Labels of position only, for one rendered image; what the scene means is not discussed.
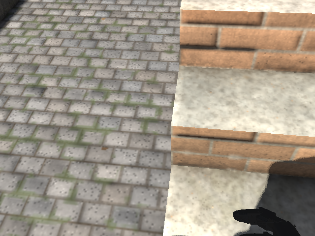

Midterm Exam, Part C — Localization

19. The robot right hand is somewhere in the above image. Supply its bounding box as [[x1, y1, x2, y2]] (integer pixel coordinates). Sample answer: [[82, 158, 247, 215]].
[[232, 206, 300, 236]]

